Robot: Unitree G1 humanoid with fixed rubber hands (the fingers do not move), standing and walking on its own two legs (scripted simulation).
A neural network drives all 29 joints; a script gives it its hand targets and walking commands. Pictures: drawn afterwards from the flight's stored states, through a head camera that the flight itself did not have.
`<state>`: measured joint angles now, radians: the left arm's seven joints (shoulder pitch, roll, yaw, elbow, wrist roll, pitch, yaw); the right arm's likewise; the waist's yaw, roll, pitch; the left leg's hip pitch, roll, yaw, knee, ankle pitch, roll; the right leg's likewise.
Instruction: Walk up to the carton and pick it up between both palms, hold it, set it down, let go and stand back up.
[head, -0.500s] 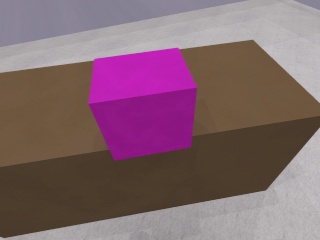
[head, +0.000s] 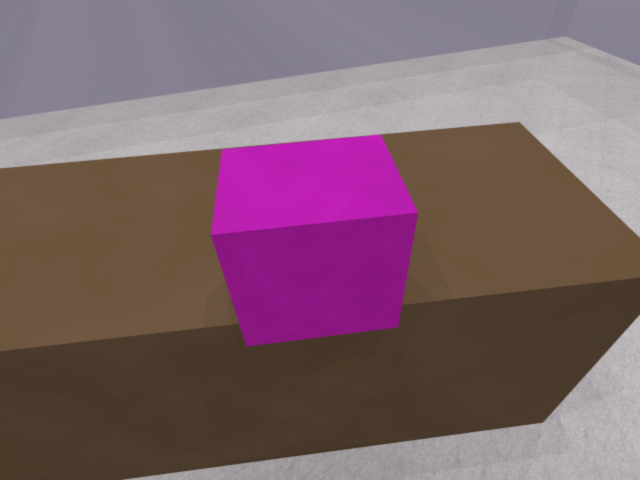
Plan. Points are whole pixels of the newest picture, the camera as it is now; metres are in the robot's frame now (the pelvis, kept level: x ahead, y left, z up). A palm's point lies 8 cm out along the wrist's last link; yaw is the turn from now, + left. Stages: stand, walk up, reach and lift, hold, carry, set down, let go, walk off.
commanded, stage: walk up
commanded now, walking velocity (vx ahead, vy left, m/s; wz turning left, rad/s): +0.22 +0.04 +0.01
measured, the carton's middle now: (312, 241) +0.49 +0.03 +0.04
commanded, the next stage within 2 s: stand in 0.72 s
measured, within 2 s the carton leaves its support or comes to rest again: neither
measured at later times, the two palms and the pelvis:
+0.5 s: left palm out of the picture +0.07 +0.23 -0.16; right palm out of the picture +0.12 -0.20 -0.14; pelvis +0.08 +0.02 -0.01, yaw +0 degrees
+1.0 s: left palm out of the picture +0.06 +0.23 -0.15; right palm out of the picture +0.05 -0.19 -0.15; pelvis +0.08 +0.03 +0.00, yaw +0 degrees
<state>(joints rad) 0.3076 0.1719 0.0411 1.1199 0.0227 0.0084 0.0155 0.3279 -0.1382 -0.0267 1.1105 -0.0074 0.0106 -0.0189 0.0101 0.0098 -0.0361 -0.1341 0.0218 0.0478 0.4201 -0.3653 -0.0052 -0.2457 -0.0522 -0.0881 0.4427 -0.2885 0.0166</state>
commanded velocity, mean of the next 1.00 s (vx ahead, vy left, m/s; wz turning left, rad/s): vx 0.04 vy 0.02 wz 0.00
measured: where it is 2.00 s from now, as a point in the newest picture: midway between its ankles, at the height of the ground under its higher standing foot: outside the picture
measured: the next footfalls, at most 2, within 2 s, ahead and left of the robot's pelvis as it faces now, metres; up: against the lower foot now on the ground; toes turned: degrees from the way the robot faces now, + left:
left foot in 0.36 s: +0.11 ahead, +0.12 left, +0.00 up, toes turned -3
